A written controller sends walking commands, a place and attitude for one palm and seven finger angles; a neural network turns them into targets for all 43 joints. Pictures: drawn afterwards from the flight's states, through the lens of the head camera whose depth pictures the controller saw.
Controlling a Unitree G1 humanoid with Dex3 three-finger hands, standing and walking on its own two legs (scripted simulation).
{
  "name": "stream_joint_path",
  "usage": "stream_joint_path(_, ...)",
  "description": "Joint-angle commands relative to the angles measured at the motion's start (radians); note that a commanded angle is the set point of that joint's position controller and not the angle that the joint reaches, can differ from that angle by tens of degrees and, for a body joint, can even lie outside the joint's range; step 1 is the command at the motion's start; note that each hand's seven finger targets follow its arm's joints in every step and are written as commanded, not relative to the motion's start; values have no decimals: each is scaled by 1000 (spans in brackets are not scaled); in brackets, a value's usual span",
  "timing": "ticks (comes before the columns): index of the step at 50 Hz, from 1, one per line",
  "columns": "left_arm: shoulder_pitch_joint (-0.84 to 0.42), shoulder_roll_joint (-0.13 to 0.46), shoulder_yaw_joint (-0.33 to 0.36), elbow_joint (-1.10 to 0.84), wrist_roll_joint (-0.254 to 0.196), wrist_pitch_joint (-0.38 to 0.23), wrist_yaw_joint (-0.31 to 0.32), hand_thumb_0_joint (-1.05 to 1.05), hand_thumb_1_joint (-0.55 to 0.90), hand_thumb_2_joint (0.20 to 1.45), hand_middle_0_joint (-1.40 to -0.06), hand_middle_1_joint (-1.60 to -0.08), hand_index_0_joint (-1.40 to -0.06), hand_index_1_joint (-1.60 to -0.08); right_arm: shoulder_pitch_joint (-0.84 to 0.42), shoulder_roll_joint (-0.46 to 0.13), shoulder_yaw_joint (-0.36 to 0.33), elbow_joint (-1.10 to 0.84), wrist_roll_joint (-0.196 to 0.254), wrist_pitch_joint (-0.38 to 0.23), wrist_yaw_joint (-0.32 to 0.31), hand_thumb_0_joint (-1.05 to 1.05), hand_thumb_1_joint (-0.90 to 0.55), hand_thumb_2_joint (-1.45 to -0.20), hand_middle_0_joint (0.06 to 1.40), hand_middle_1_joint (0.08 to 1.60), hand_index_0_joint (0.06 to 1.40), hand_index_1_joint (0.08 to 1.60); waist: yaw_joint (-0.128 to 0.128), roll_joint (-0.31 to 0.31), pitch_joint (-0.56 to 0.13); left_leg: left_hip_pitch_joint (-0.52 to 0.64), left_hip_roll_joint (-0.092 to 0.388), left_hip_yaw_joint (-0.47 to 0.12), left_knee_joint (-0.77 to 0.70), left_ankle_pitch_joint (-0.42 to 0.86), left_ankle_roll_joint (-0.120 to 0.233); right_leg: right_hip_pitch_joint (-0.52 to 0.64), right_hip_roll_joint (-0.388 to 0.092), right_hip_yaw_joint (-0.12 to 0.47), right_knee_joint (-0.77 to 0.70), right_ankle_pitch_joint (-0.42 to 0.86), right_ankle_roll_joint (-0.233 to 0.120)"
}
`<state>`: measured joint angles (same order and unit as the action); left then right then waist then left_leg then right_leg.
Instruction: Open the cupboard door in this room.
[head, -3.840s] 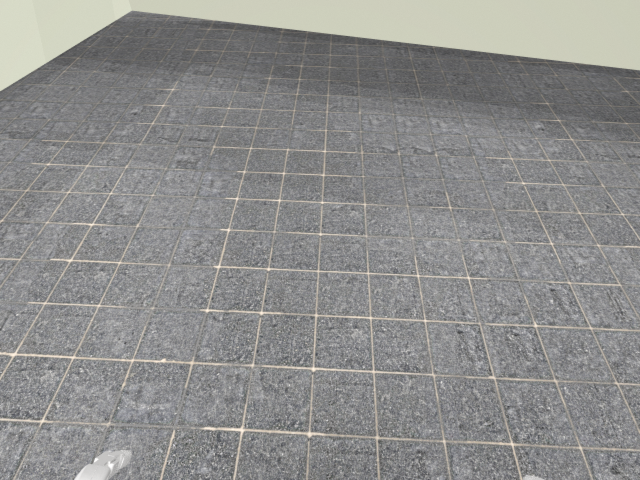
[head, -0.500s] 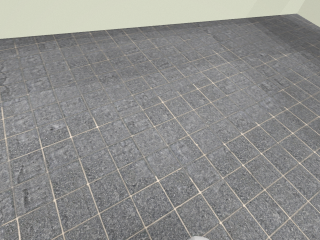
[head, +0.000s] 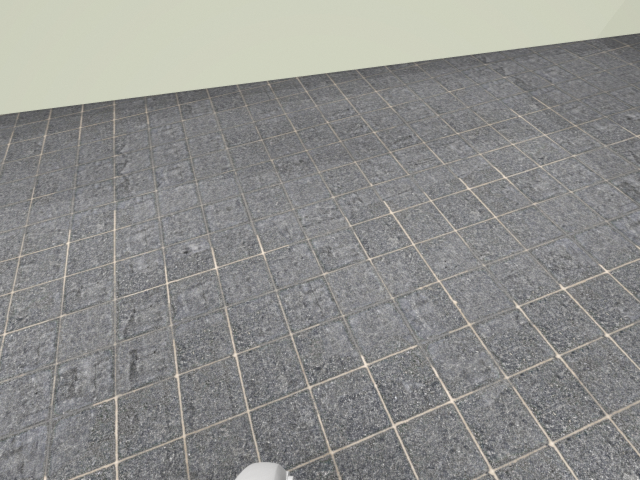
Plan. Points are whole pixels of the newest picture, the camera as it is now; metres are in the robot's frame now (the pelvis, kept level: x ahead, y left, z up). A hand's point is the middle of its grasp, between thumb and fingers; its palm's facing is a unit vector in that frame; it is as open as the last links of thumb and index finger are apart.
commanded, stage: turn or walk to find it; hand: left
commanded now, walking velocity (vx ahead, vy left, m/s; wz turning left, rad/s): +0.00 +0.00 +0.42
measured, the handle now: out of the picture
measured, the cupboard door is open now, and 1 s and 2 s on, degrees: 0 0 0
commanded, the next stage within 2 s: none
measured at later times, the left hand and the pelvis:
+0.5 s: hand out of the picture -0.03 +0.29 -0.18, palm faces +0.25 -0.94 -0.23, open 7.3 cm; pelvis -0.03 +0.07 +0.00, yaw +11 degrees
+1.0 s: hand out of the picture -0.05 +0.21 -0.14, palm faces +0.39 -0.88 -0.28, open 7.3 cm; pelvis -0.06 +0.00 +0.00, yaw +24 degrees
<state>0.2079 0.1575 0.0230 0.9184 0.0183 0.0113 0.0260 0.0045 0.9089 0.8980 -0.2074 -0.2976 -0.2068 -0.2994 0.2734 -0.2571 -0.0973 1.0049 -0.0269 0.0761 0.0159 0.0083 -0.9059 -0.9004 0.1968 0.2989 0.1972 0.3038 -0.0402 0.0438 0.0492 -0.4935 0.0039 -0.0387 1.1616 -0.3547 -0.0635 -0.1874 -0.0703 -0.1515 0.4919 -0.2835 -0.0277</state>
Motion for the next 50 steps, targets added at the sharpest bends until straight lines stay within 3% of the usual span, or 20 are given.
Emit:
stream_joint_path(1, 51, 200, 56, -48, 6, -23, 13, 0, 900, 900, -200, -300, -200, -300, -63, -43, 1, -75, 5, -16, -2, 0, -900, -900, 200, 300, 200, 300, 56, -208, -1, -56, 33, 26, -70, -37, -17, 57, -253, 165, -184, 293, -98)
stream_joint_path(7, 103, 251, 73, -16, 16, -14, 9, 0, 900, 900, -200, -300, -200, -300, -132, -22, 21, -98, 19, -34, -4, 0, -900, -900, 200, 300, 200, 300, 88, -257, -57, 73, 20, 104, -365, -115, 0, 111, -282, 125, -86, 502, -115)
stream_joint_path(10, 79, 259, 78, -7, 11, -7, 8, 0, 900, 900, -200, -300, -200, -300, -74, -31, 22, -89, 21, -46, -7, 0, -900, -900, 200, 300, 200, 300, 50, -254, -92, 217, 10, 134, -590, 19, 17, 69, -272, 73, 6, 487, -62)
stream_joint_path(11, 71, 249, 77, -5, 2, -2, 5, 0, 900, 900, -200, -300, -200, -300, -37, -54, 18, -78, 18, -54, -7, 0, -900, -900, 200, 300, 200, 300, 25, -187, -114, 332, 17, 127, -723, 161, 27, 8, -246, 30, 80, 416, -16)
stream_joint_path(12, 92, 209, 69, -22, -7, 5, 1, 0, 900, 900, -200, -300, -200, -300, -6, -131, 3, -76, 13, -65, -8, 0, -900, -900, 200, 300, 200, 300, 9, 13, -150, 487, 154, -38, -789, 348, 77, -150, -170, -22, 242, 198, 46)
stream_joint_path(13, 64, 142, 48, -57, -8, 9, -3, 0, 900, 900, -200, -300, -200, -300, 35, -215, -17, -78, 11, -67, -13, 0, -900, -900, 200, 300, 200, 300, -12, 268, -137, 547, 380, -310, -812, 701, 186, -368, -55, -22, 443, -333, 111)
stream_joint_path(14, 19, 157, 47, -65, -1, 22, 4, 0, 900, 900, -200, -300, -200, -300, 61, -231, -21, -64, 9, -57, -19, 0, -900, -900, 200, 300, 200, 300, -32, 183, -136, 455, 422, -275, -808, 699, 257, -331, -56, 73, 564, -369, 95)
stream_joint_path(17, -10, 171, 60, -27, 2, 31, -4, 0, 900, 900, -200, -300, -200, -300, -65, -150, 7, -88, 6, -64, -40, 0, -900, -900, 200, 300, 200, 300, 11, 159, -37, 363, 283, -187, -833, 585, 216, -369, -62, 138, 652, -179, 98)
stream_joint_path(20, 43, 169, 61, 5, 1, 27, -12, 0, 900, 900, -200, -300, -200, -300, -82, -133, 16, -101, 13, -77, -42, 0, -900, -900, 200, 300, 200, 300, 36, 90, -58, 396, 226, -119, -835, 629, 197, -353, -47, 129, 663, -92, 115)
stream_joint_path(25, 10, 165, 63, -9, 0, 31, -6, 0, 900, 900, -200, -300, -200, -300, -34, -128, 11, -96, 12, -77, -41, 0, -900, -900, 200, 300, 200, 300, 22, 45, -52, 396, 226, -189, -866, 525, 214, -343, -39, 146, 595, -73, 129)
stream_joint_path(33, -77, 141, 56, -62, -5, 27, -1, 0, 900, 900, -200, -300, -200, -300, 2, -133, -4, -91, 1, -64, -36, 0, -900, -900, 200, 300, 200, 300, -2, 74, -54, 363, 230, -319, -861, 401, 254, -276, -1, 150, 397, -161, 112)
stream_joint_path(37, -36, 127, 51, -64, -12, 21, 4, 0, 900, 900, -200, -300, -200, -300, -16, -134, -7, -96, -2, -56, -32, 0, -900, -900, 200, 300, 200, 300, 19, 97, -79, 272, 202, -356, -843, 374, 241, -132, 38, 143, 220, -137, 87)
stream_joint_path(39, 16, 132, 55, -52, -15, 12, 6, 0, 900, 900, -200, -300, -200, -300, -29, -130, -10, -101, 2, -54, -28, 0, -900, -900, 200, 300, 200, 300, 45, 68, -96, 201, 165, -344, -804, 338, 210, -2, 47, 130, 51, -28, 81)
stream_joint_path(40, 53, 145, 59, -42, -14, 7, 9, 0, 900, 900, -200, -300, -200, -300, -37, -118, -10, -104, 7, -52, -25, 0, -900, -900, 200, 300, 200, 300, 66, 34, -110, 137, 128, -314, -771, 261, 171, 102, 32, 128, -79, 53, 75)
stream_joint_path(41, 77, 195, 69, -43, -5, -2, 14, 0, 900, 900, -200, -300, -200, -300, -25, -75, -7, -108, 15, -51, -19, 0, -900, -900, 200, 300, 200, 300, 73, -85, -125, 21, 55, -239, -660, 125, 114, 215, -88, 241, -189, 19, 37)
stream_joint_path(42, 78, 281, 84, -51, 10, -8, 20, 0, 900, 900, -200, -300, -200, -300, -13, -15, 4, -131, 18, -53, -18, 0, -900, -900, 200, 300, 200, 300, 79, -351, -102, -150, -86, -50, -418, -117, 41, 253, -343, 505, -259, -3, -66)
stream_joint_path(43, 42, 290, 80, -73, 1, 0, 20, 0, 900, 900, -200, -300, -200, -300, -33, -70, -15, -132, 5, -44, -21, 0, -900, -900, 200, 300, 200, 300, 80, -281, -80, -98, -65, -45, -209, -205, 36, 73, -434, 502, -270, 57, -132)
stream_joint_path(45, -77, 225, 72, -95, -3, -6, 21, 0, 900, 900, -200, -300, -200, -300, -11, -68, -20, -92, -1, -19, -10, 0, -900, -900, 200, 300, 200, 300, 20, -233, -3, -72, -22, -62, -22, -101, 33, -67, -310, 368, -288, -38, -105)
stream_joint_path(47, -95, 178, 50, -95, -6, -15, 13, 0, 900, 900, -200, -300, -200, -300, 33, -47, -16, -60, -1, -15, -1, 0, -900, -900, 200, 300, 200, 300, -6, -168, 33, -72, -9, -25, 58, 5, 15, -74, -219, 221, -241, 84, -63)
stream_joint_path(50, -33, 173, 50, -72, -3, -24, 14, 0, 900, 900, -200, -300, -200, -300, 34, -41, -11, -52, 2, -14, 0, 0, -900, -900, 200, 300, 200, 300, 12, -191, 15, -84, 11, -2, 56, 39, -8, -7, -218, 166, -220, 163, -63)
